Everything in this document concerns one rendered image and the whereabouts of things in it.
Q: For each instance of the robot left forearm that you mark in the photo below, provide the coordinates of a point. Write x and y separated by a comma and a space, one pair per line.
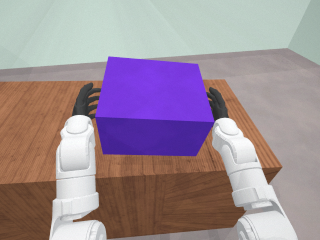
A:
76, 194

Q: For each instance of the right robot upper arm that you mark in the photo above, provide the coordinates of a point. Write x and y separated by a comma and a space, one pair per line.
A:
270, 225

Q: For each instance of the robot right forearm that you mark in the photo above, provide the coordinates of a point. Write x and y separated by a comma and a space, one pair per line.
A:
250, 188

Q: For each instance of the left robot hand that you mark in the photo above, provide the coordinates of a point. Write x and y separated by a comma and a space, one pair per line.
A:
83, 100

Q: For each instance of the right robot hand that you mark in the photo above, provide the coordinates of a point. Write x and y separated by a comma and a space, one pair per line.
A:
218, 106

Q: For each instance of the pedestal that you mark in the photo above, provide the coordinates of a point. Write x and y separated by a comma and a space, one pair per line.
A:
139, 195

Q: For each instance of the left robot upper arm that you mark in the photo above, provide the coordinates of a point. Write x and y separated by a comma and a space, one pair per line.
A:
81, 230

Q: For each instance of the carton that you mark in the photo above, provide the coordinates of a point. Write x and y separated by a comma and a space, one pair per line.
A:
153, 108

